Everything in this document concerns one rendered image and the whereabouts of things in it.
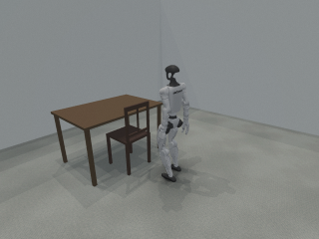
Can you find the robot right upper arm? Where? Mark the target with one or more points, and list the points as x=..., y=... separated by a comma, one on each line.
x=185, y=101

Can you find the robot left thigh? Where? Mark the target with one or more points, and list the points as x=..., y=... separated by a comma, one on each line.
x=161, y=147

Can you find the left robot hand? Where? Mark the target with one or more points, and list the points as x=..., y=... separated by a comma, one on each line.
x=161, y=136

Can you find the table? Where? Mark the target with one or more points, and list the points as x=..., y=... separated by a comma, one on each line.
x=94, y=114

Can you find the right robot forearm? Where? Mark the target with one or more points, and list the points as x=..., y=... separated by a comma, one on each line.
x=186, y=112

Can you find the left robot forearm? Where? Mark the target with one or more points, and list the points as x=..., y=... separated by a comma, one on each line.
x=164, y=121

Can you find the chair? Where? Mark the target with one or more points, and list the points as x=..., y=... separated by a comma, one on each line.
x=129, y=134

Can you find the robot torso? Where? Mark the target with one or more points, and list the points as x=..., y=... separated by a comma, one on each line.
x=175, y=101

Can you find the robot left upper arm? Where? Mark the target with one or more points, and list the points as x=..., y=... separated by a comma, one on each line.
x=164, y=98

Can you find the right robot hand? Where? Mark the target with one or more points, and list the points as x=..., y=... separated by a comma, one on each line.
x=185, y=124

